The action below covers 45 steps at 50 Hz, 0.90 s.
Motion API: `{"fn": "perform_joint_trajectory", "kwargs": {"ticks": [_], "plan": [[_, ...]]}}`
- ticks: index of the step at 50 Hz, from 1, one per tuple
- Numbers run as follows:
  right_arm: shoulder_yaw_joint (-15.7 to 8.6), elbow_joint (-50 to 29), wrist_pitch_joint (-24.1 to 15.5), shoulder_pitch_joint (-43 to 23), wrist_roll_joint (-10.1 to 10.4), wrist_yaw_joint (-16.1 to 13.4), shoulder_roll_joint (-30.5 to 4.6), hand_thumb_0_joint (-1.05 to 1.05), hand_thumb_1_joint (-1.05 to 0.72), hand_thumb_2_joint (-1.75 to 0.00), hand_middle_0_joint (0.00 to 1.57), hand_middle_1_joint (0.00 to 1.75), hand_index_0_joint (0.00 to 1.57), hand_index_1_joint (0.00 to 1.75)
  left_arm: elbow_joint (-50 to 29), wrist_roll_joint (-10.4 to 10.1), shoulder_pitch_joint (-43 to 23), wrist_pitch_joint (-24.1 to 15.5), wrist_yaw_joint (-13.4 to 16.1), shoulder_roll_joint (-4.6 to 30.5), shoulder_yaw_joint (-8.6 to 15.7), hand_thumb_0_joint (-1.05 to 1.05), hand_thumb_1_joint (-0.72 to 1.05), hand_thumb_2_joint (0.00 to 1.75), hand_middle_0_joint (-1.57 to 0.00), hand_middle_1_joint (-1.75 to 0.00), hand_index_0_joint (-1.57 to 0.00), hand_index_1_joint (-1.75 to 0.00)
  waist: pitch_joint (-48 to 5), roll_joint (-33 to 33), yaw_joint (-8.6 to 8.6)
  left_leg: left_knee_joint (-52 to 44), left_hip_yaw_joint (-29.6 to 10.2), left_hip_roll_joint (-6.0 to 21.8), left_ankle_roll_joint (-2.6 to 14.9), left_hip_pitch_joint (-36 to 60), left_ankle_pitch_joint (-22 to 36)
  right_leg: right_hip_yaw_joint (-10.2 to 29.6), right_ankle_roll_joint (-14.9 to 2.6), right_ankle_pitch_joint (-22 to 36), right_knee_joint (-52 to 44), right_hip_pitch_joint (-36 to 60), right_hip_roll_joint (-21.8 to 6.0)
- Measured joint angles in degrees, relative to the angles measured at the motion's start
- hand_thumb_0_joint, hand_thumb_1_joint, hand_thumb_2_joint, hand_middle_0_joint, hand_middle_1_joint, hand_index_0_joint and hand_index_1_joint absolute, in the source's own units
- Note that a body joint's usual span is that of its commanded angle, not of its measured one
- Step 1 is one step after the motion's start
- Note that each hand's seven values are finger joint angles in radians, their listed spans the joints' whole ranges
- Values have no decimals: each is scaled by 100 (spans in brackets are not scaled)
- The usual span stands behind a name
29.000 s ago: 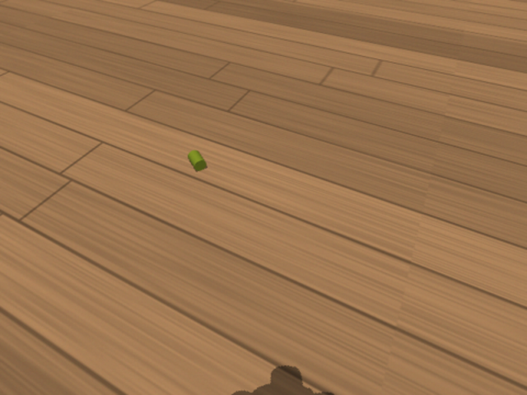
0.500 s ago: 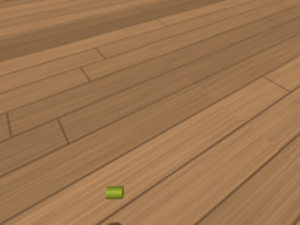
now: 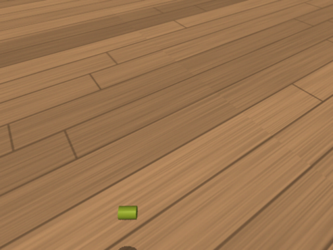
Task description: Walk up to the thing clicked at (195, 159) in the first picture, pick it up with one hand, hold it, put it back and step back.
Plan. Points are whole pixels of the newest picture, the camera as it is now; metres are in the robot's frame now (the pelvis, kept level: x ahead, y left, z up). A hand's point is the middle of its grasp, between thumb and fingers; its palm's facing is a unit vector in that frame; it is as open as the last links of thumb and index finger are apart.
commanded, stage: stand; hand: left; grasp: from above
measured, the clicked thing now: (127, 212) +0.46 +0.24 -0.75
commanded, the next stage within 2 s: rise first in 0.06 s
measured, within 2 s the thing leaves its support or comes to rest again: neither
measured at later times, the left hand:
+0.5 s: hand out of the picture +0.16 +0.25 -0.17, palm faces -0.06 -0.93 -0.36, open 10.7 cm
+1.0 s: hand out of the picture +0.13 +0.26 -0.23, palm faces -0.15 -0.89 -0.43, open 14.1 cm
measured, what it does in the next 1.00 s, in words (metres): lowers itself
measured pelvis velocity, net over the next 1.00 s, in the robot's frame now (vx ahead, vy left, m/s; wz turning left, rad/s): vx -0.01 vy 0.01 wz -0.01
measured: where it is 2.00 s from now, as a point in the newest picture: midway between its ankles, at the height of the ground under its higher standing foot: outside the picture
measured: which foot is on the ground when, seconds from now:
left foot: down 0.00-1.00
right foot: down 0.00-1.00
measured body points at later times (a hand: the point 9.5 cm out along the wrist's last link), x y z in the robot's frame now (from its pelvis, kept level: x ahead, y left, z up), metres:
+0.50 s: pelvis -0.01 +0.00 -0.03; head +0.05 +0.01 +0.42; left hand +0.16 +0.30 -0.15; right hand +0.09 -0.26 -0.15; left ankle -0.01 +0.13 -0.75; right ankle -0.01 -0.14 -0.75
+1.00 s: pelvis -0.01 +0.01 -0.09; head +0.08 +0.02 +0.35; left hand +0.13 +0.31 -0.20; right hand +0.16 -0.24 -0.18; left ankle -0.01 +0.13 -0.75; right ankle -0.01 -0.14 -0.75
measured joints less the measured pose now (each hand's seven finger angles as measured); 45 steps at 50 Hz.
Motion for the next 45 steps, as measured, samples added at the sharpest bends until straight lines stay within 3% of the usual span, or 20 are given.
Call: {"fn": "perform_joint_trajectory", "kwargs": {"ticks": [9,13,17,21,25,32,39,45], "plan": [[3,-23,3,-11,0,0,3,1,-91,-90,20,30,20,30,-16,-1,0,1,7,8,-7,1,91,90,-21,-30,-20,-30,-3,7,3,23,-6,-1,-1,-9,-18,-6,-2,-25,32,-11,-1],[40,-946,-144,277,268,-184,91,1,-93,-90,20,30,20,30,-301,-145,-312,-132,114,-112,258,1,84,91,-20,-37,-20,-37,-2,10,-26,567,-70,-14,6,-649,-191,-54,-17,-223,581,-628,-13],[-32,-1488,-206,332,250,-235,366,1,-93,-90,20,30,20,30,-243,93,-968,-95,-13,-67,619,1,67,91,-18,-54,-18,-53,-54,-77,-70,1189,-72,26,-19,-1404,-392,-35,-42,-418,1203,-1391,26],[-139,-1856,-203,514,183,-186,591,1,-92,-90,20,30,20,30,-632,456,-1025,81,-157,5,892,1,43,89,-16,-73,-17,-71,-253,-134,-133,1672,-26,69,-31,-1880,-622,26,-56,-616,1674,-1889,68],[-149,-2169,-154,722,203,-164,616,1,-91,-90,20,30,20,29,-1011,702,-843,566,-159,-23,783,0,16,89,-14,-87,-16,-84,-435,-46,-173,1962,-26,75,-15,-2103,-793,33,-34,-748,1893,-2082,74],[-199,-2661,-375,738,188,-97,569,1,-90,-89,20,30,20,29,-1614,852,-438,1032,-68,-153,821,0,-26,91,-13,-99,-14,-97,-608,34,-166,2864,-45,83,19,-2941,-1212,40,2,-1131,2731,-2889,82],[-246,-2875,-589,584,125,-185,612,1,-90,-89,20,30,20,30,-2718,1035,110,998,-14,-191,883,0,-46,96,-10,-104,-10,-104,-756,-43,-103,3853,-116,83,22,-3800,-1666,1,14,-1588,3693,-3716,84],[-197,-3066,-657,462,89,-243,670,1,-90,-89,20,30,20,30,-3474,1116,517,1298,-32,-141,774,0,-52,99,-9,-106,-8,-106,-866,-21,-138,4291,-172,92,25,-4166,-1875,-41,25,-1778,4072,-4040,96]]}}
